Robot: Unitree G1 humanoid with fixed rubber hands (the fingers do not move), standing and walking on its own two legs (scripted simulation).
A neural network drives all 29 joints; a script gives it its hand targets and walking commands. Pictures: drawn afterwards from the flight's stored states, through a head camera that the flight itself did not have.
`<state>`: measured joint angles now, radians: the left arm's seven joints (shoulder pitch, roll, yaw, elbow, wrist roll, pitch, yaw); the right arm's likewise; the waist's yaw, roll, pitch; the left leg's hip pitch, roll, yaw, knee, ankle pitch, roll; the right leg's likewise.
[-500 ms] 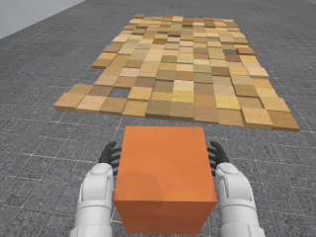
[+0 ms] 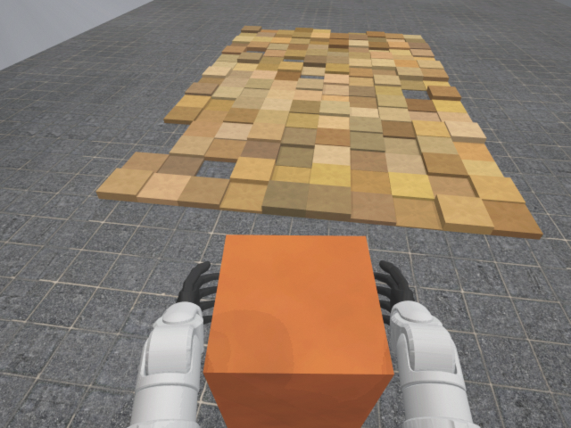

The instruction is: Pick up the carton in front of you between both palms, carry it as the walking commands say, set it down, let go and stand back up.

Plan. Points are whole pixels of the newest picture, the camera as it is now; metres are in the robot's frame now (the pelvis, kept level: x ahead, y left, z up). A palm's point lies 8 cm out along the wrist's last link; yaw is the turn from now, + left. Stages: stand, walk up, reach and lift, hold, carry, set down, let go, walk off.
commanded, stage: hold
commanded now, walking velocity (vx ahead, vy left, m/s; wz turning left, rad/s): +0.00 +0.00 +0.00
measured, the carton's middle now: (294, 336) +0.28 +0.00 -0.02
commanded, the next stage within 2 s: carry in 0.24 s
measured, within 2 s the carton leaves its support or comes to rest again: neither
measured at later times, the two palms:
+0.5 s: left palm (185, 282) +0.32 +0.16 +0.07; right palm (390, 278) +0.32 -0.14 +0.07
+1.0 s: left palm (202, 183) +0.53 +0.17 +0.09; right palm (360, 175) +0.55 -0.13 +0.09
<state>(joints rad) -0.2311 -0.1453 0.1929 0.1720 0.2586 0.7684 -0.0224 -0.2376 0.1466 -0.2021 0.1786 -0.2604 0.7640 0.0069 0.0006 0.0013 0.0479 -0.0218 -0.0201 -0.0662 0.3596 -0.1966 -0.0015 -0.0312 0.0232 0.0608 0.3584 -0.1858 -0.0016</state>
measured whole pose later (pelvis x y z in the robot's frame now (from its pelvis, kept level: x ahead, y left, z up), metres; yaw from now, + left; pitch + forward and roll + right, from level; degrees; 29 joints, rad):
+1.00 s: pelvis +0.27 +0.00 +0.00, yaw +3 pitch +6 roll +2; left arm -0.16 -0.13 0.12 -0.36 0.10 1.24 0.09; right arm -0.19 0.14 -0.12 -0.34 -0.10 1.23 -0.10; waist 0.03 -0.02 -0.13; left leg -0.58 0.08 0.10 0.91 -0.25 0.00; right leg -0.13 -0.01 -0.20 0.28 -0.26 -0.06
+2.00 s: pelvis +0.93 +0.01 +0.00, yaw +2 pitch +5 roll +1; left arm -0.48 -0.10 0.19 -0.36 0.08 1.30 0.12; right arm -0.51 0.08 -0.18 -0.34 -0.09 1.31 -0.11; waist 0.02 0.02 -0.02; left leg -0.66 0.10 0.06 0.98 -0.20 0.02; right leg -0.21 -0.03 -0.23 0.35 -0.24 -0.07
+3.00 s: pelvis +1.63 +0.05 +0.04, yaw +2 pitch +6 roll +0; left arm -0.83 -0.01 0.27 -0.04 0.02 1.27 0.14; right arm -0.81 0.04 -0.31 -0.13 -0.12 1.31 -0.12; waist 0.12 0.01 0.03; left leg -0.64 0.01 0.05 0.58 -0.05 0.04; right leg -0.19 0.01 -0.08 0.50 -0.41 -0.04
